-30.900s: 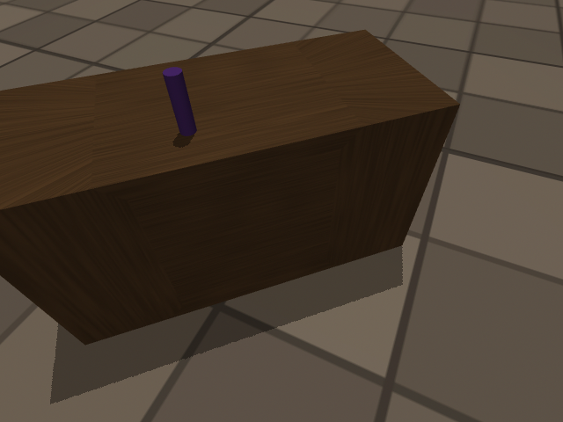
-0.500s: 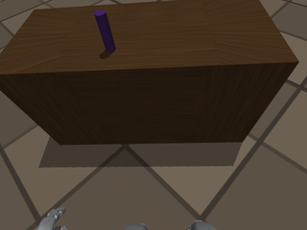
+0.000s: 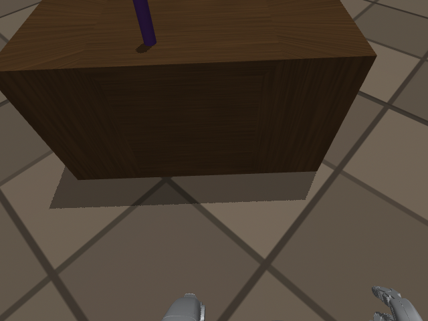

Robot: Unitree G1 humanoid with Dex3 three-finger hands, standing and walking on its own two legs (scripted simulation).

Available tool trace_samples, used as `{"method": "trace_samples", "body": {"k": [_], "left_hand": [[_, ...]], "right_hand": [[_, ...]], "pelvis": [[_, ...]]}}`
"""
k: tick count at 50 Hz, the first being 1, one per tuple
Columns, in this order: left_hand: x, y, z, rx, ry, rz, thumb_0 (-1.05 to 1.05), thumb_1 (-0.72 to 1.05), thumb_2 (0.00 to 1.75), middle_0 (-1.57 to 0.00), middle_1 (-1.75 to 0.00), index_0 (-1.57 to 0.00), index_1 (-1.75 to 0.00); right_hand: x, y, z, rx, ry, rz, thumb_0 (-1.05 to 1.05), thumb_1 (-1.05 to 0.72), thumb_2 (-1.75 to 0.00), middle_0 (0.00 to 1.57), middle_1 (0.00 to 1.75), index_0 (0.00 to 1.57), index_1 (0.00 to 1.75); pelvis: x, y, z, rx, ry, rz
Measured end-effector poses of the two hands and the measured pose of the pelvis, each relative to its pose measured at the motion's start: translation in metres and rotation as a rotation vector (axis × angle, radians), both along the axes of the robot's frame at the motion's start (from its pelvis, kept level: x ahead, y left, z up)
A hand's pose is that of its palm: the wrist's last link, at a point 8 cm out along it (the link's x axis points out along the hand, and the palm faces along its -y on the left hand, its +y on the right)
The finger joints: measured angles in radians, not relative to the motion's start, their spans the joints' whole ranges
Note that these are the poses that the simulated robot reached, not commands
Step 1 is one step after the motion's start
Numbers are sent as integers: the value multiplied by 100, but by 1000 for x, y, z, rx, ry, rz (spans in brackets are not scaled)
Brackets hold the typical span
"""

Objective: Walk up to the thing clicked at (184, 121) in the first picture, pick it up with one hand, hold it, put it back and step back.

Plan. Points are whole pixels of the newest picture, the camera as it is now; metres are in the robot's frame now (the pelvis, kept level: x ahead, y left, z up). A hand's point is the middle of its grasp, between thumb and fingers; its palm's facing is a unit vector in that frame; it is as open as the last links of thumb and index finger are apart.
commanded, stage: step back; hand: left
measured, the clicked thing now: (144, 19) +1.00 +0.28 +0.03
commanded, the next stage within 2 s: stand in 1.30 s
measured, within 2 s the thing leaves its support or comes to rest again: neither
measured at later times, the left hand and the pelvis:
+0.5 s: hand out of the picture -0.06 +0.28 -0.15, palm faces +0.03 -0.93 -0.35, open 7.4 cm; pelvis -0.11 +0.00 +0.01, yaw +2 degrees
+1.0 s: hand out of the picture +0.01 +0.26 -0.13, palm faces +0.03 -0.94 -0.35, open 7.4 cm; pelvis -0.08 +0.00 +0.02, yaw +2 degrees
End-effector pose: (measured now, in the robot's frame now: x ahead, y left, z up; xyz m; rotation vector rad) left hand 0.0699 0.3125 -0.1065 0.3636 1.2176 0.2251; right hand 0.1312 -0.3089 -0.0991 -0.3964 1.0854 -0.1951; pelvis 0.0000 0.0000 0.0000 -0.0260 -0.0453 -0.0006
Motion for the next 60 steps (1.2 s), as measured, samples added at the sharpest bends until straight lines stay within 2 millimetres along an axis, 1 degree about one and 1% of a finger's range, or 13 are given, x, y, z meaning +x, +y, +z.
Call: {"method": "trace_samples", "body": {"k": [3, 7, 12, 15, 17, 21, 26, 29, 33, 39, 51, 56, 60], "left_hand": [[-28, -1, 9, 7, 8, 17, 0, 90, 90, -21, -30, -20, -30], [-49, 5, 13, 29, -20, 31, 1, 90, 90, -21, -30, -20, -30], [-67, 22, 3, 24, -96, 48, 0, 90, 90, -21, -30, -20, -30], [-84, 23, 0, 3, -81, 63, 0, 90, 90, -21, -30, -20, -30], [-95, 22, 0, -16, -61, 68, 0, 90, 90, -21, -30, -20, -30], [-118, 17, -1, -42, -23, 66, 0, 90, 90, -21, -30, -20, -30], [-139, 4, -2, -38, 12, 61, 0, 90, 90, -21, -30, -20, -30], [-146, -1, -1, -46, 8, 63, 0, 90, 90, -21, -30, -20, -30], [-141, -1, -3, -58, -5, 68, 1, 90, 90, -21, -30, -20, -30], [-117, -2, -1, -72, -19, 60, 1, 90, 90, -21, -30, -20, -30], [-63, -6, 13, -41, -84, 28, 0, 90, 90, -21, -30, -20, -30], [-50, -7, 15, -35, -104, 29, 0, 90, 90, -21, -30, -20, -30], [-46, -8, 14, -35, -107, 29, 0, 90, 90, -21, -30, -20, -30]], "right_hand": [[-23, 1, 1, 13, 22, -3, 0, -91, -89, 20, 30, 21, 30], [-60, 3, -3, 8, 62, 16, 0, -91, -89, 20, 30, 21, 30], [-106, 12, -11, -18, 129, 43, 0, -91, -89, 20, 30, 21, 30], [-131, 21, -6, -6, 145, 38, 0, -91, -89, 20, 30, 21, 30], [-143, 24, 0, -2, 138, 32, 0, -91, -89, 20, 30, 21, 30], [-151, 22, 7, 5, 102, 19, 0, -90, -89, 21, 30, 21, 30], [-149, 10, 6, 14, 59, 0, 0, -90, -89, 21, 30, 21, 30], [-147, 8, 7, 19, 54, -2, 0, -91, -89, 20, 30, 21, 30], [-148, 9, 6, 12, 62, -2, 0, -91, -89, 20, 30, 21, 30], [-146, 19, 9, 35, 86, -8, 0, -91, -89, 20, 30, 21, 30], [-107, 19, 6, 63, 49, -18, 0, -91, -89, 20, 30, 21, 30], [-95, 18, 7, 60, 37, -15, 0, -91, -89, 20, 30, 21, 30], [-91, 17, 8, 58, 30, -16, 0, -91, -89, 20, 30, 21, 30]], "pelvis": [[-17, 0, 6, 35, 6, 1], [-40, 2, 6, 42, 16, 33], [-71, 11, -4, 47, 8, 85], [-85, 14, 1, 47, -4, 75], [-91, 13, 5, 34, -6, 70], [-99, 10, 10, 22, -1, 48], [-106, 2, 9, -14, -10, 30], [-106, 2, 11, -4, -3, 33], [-104, 7, 10, 10, -2, 46], [-93, 6, 16, 16, 8, 31], [-77, -1, 19, 16, 16, 40], [-72, -2, 19, 20, 14, 40], [-70, -3, 18, 23, 10, 37]]}}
